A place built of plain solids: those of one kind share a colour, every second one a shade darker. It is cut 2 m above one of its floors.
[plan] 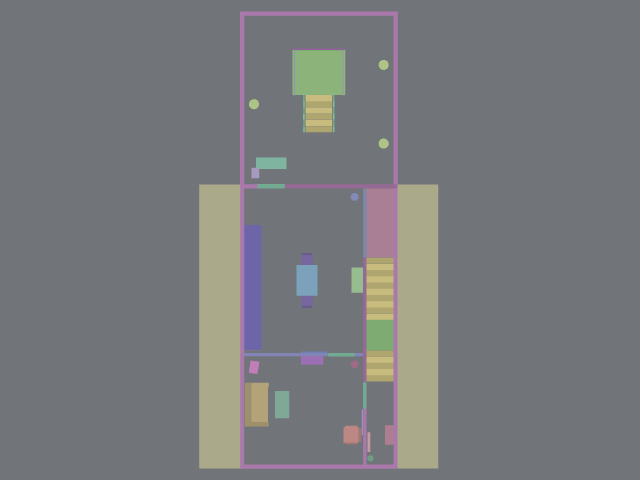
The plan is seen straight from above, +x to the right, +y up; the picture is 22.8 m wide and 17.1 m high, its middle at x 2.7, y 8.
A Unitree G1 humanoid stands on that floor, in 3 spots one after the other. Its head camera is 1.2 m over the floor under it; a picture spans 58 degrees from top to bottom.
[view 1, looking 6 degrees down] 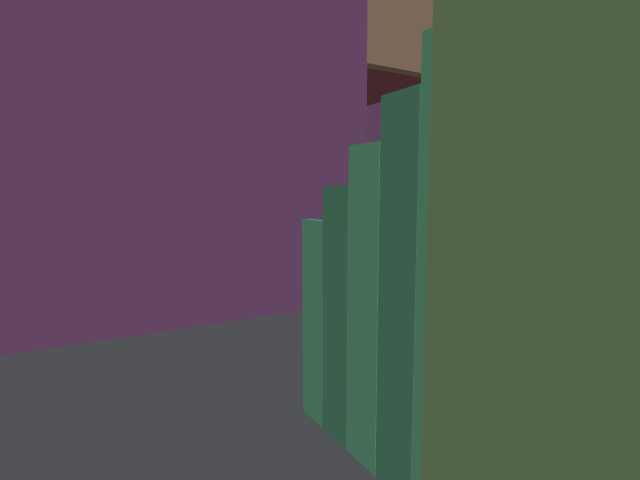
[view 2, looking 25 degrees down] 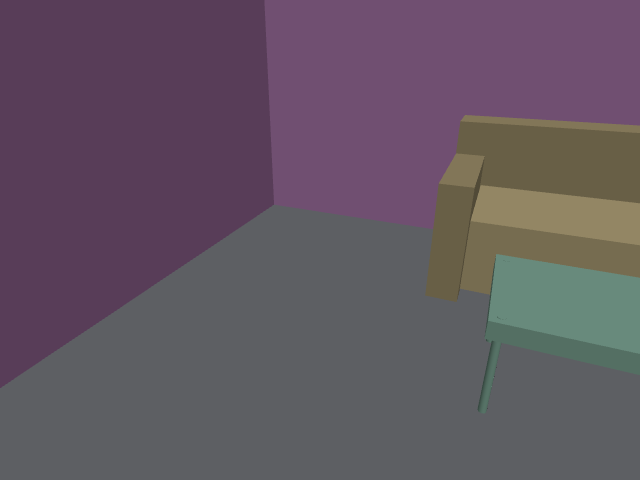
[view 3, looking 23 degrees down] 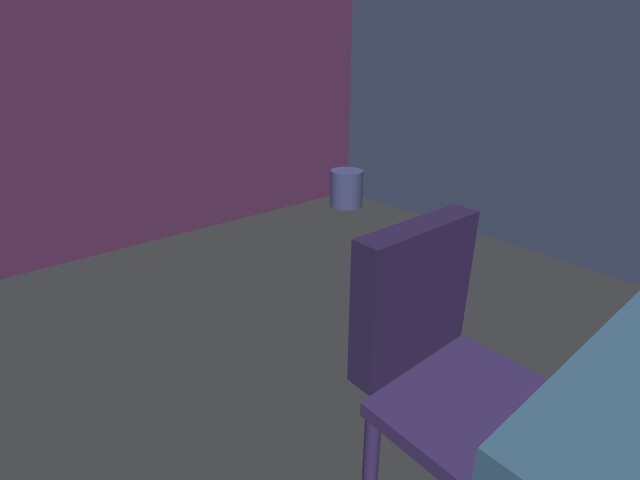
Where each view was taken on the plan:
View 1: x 4.29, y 13.89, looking -120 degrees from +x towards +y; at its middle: piece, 2.16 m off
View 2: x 2.84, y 1.60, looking -157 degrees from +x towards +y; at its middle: ground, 2.84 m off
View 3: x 1.45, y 6.93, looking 50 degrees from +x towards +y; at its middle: ground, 3.07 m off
